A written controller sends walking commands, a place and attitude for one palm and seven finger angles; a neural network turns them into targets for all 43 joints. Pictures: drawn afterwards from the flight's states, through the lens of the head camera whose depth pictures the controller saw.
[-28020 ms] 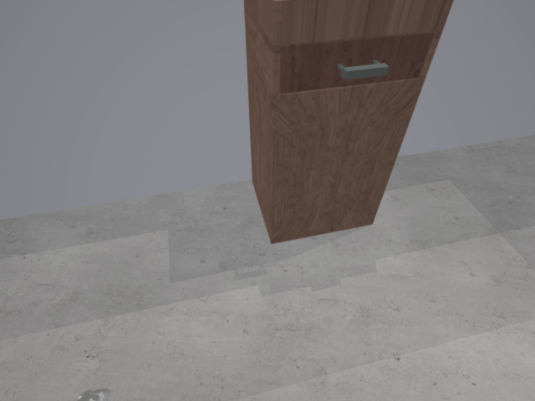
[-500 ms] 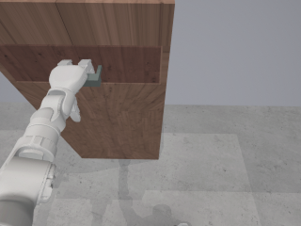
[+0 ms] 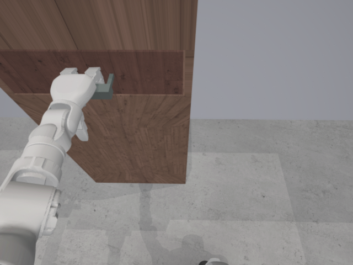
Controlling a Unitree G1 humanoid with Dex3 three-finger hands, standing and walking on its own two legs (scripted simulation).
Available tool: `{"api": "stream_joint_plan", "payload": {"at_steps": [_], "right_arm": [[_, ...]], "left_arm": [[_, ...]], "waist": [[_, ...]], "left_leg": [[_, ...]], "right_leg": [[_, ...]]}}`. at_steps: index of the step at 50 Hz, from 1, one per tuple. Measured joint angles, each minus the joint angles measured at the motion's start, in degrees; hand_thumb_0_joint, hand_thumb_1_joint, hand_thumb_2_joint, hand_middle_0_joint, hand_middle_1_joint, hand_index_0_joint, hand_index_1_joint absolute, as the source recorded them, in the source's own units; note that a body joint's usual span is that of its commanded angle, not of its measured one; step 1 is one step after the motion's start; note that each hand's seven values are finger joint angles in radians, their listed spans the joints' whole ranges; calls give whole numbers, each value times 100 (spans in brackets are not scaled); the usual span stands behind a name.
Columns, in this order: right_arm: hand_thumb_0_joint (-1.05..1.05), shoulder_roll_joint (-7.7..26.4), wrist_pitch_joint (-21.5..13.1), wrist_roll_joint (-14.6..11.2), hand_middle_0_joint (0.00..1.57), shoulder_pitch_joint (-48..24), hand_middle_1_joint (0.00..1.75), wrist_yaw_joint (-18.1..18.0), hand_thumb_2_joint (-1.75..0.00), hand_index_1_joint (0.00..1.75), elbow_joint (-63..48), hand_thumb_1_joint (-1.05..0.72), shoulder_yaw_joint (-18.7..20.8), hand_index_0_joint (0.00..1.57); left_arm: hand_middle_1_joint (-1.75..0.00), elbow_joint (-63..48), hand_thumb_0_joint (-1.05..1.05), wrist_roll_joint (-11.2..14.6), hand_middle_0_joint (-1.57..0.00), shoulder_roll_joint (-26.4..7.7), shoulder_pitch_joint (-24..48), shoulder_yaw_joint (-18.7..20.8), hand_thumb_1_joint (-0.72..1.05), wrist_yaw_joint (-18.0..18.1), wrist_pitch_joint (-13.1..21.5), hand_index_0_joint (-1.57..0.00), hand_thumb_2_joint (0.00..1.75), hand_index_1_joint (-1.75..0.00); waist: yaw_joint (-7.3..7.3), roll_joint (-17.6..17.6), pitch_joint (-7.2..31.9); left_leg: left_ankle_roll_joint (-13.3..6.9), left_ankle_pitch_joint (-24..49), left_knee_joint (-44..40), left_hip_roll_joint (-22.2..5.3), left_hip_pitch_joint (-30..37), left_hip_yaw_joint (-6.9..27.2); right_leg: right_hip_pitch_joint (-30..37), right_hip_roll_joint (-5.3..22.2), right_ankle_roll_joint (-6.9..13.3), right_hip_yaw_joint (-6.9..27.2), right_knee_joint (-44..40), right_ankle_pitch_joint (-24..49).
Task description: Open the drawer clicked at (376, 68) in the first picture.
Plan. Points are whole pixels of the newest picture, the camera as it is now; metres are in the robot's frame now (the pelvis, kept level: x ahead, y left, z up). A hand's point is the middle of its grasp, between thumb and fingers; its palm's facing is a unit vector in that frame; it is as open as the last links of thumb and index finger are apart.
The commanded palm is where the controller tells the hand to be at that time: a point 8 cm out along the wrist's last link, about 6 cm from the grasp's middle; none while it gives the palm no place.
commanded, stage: close the thumb around the handle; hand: left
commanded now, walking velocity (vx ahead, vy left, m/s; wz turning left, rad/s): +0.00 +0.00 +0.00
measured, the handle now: (85, 84) +0.52 +0.21 +0.08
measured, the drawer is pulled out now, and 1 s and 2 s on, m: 0.00 0.00 0.03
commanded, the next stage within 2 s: pull the drawer open in 0.74 s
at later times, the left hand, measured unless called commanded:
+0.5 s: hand (85, 104) +0.48 +0.22 +0.06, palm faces -0.04 -0.01 -1.00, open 8.2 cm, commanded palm +0.46 +0.22 +0.12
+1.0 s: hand (85, 104) +0.48 +0.22 +0.06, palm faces -0.04 -0.01 -1.00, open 5.7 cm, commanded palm +0.44 +0.22 +0.12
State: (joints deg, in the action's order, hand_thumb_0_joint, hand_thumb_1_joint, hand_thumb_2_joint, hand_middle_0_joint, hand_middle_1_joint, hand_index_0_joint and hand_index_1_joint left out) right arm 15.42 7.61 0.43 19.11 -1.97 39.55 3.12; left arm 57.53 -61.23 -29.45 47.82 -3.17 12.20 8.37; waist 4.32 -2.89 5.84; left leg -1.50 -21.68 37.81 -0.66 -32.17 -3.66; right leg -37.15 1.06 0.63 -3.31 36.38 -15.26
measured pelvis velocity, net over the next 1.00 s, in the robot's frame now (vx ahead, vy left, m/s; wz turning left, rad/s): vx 0.01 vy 0.01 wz -0.02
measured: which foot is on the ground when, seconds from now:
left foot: down 0.00-1.00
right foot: down 0.00-1.00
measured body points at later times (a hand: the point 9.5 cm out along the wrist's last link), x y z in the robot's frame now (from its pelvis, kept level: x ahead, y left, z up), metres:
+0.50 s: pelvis +0.00 +0.00 +0.00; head +0.09 -0.01 +0.44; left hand +0.48 +0.21 +0.11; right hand +0.04 -0.27 -0.14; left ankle -0.05 +0.10 -0.72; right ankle +0.01 -0.11 -0.72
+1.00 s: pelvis +0.01 +0.01 +0.00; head +0.09 -0.01 +0.44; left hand +0.48 +0.21 +0.11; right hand +0.03 -0.27 -0.13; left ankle -0.05 +0.10 -0.72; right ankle +0.01 -0.11 -0.72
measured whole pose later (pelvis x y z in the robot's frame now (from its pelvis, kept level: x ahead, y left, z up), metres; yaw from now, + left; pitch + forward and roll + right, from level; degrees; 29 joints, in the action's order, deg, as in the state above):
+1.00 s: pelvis +0.01 +0.01 +0.00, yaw -1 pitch +16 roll +0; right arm 15.4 7.9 0.4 19.1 -1.2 39.1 3.5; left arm 53.8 -61.3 -28.9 43.9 -1.9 12.7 7.7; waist 4.3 -3.2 6.5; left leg -1.9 -21.9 36.7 -0.7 -30.7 -4.9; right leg -36.3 0.7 0.2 -1.9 35.4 -15.0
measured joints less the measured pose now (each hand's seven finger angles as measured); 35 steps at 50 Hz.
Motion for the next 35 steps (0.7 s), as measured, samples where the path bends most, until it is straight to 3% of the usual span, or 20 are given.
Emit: {"api": "stream_joint_plan", "payload": {"at_steps": [6,11,31,35], "right_arm": [[1,20,-7,12,20,3,30,-4,-90,30,19,-91,5,20],[1,23,-2,16,20,-3,30,22,-90,30,13,-91,36,20],[1,-34,-14,4,20,-63,30,47,-90,30,-7,-91,-15,20],[1,-34,-14,7,20,-47,30,42,-90,30,-13,-91,-19,20]], "left_arm": [[-120,-23,0,-24,-32,-31,-47,103,-47,48,106,-32,31,-121],[-122,-101,0,-25,-32,-1,-145,128,-35,92,92,-33,36,-122],[-132,-31,0,-42,-39,117,-69,28,63,106,-49,-39,78,-132],[-134,-63,-1,-102,-39,113,-84,44,68,134,-53,-40,82,-134]], "waist": [[8,9,25],[-7,2,59],[-4,-9,58],[-2,4,53]], "left_leg": [[4,-12,18,-8,-32,-8],[1,-18,8,-12,-17,-27],[-37,-23,-10,22,32,-44],[-39,-25,-4,22,23,-52]], "right_leg": [[-39,-9,4,9,22,-9],[-32,-16,-2,30,10,-6],[17,12,-43,55,-9,-3],[4,11,-44,64,-3,-3]]}}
